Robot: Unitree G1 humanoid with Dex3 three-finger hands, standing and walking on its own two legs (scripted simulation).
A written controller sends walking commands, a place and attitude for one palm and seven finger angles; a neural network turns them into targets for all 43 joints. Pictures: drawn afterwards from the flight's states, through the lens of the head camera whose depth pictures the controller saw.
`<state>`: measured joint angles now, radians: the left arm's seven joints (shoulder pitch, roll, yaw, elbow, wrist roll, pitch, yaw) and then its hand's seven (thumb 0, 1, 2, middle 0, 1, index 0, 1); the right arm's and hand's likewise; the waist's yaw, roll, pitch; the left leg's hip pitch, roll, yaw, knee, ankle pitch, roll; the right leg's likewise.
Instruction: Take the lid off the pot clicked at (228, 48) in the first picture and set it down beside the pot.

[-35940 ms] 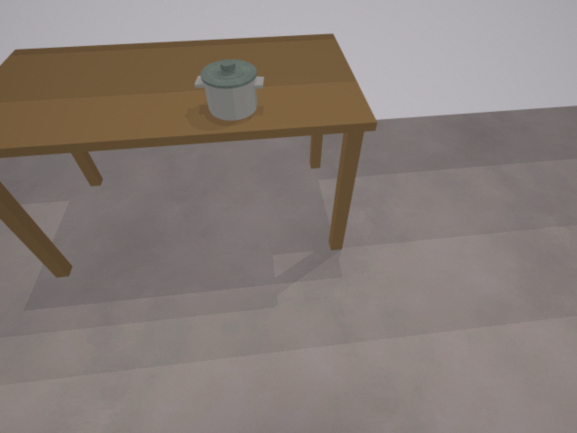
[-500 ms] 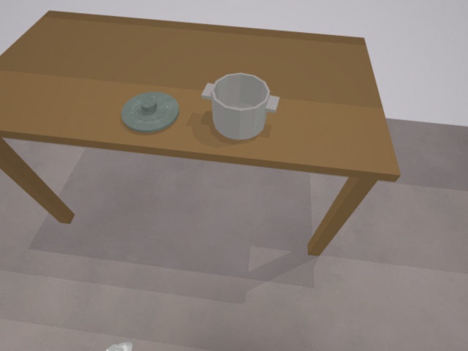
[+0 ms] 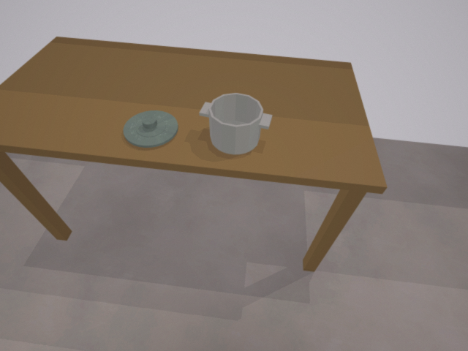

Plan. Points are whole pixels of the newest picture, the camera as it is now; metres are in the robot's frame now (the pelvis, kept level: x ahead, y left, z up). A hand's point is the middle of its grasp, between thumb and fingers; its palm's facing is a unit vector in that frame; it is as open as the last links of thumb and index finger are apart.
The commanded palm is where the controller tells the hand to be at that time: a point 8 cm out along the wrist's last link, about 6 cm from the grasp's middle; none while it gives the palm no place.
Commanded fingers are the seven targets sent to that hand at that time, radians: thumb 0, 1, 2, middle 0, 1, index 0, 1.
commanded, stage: let the arm hang, fingers relaxed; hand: left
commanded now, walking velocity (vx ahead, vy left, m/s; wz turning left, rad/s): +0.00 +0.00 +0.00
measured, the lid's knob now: (149, 122) +0.71 +0.28 -0.07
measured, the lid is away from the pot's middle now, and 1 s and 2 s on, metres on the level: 0.25 0.25 0.25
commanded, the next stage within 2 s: look to check the result in 0.90 s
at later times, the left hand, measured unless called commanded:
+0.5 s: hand out of the picture +0.02 +0.18 -0.18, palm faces +0.06 -0.98 -0.19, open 7.2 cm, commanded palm none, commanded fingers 0.00 0.90 0.90 -0.20 -0.30 -0.20 -0.30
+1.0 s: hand out of the picture +0.03 +0.18 -0.18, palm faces +0.06 -0.98 -0.19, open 7.2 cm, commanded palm none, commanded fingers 0.00 0.90 0.90 -0.20 -0.30 -0.20 -0.30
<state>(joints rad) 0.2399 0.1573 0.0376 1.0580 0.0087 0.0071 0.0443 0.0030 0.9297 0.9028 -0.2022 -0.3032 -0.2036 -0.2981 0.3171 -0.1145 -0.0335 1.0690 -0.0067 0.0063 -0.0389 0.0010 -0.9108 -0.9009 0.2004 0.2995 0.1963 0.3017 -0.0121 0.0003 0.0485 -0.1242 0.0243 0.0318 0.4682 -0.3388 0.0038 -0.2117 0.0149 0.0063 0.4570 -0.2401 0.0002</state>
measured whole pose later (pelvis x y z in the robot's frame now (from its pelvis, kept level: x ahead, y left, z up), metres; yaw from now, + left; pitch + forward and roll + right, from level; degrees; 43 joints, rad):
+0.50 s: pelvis +0.01 +0.01 +0.00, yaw +0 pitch +0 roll -1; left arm 0.27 0.14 0.04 1.10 0.01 0.00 0.05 0.01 0.94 0.90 -0.20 -0.30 -0.20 -0.30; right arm 0.32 -0.09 -0.03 1.10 0.00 -0.01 -0.05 0.00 -0.91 -0.90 0.20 0.30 0.20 0.30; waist -0.01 -0.01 0.05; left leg -0.10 0.02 0.04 0.46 -0.36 0.01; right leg -0.20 0.01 0.01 0.47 -0.27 0.01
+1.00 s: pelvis +0.02 +0.01 +0.00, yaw +0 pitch +0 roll -1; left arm 0.26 0.14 0.04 1.10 0.01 0.00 0.05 0.01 0.94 0.90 -0.20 -0.30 -0.20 -0.30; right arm 0.32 -0.09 -0.03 1.11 0.00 -0.01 -0.06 0.00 -0.91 -0.90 0.20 0.30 0.20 0.30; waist -0.01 -0.01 0.06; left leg -0.09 0.01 0.03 0.46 -0.37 0.02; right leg -0.18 0.00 0.01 0.47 -0.28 0.02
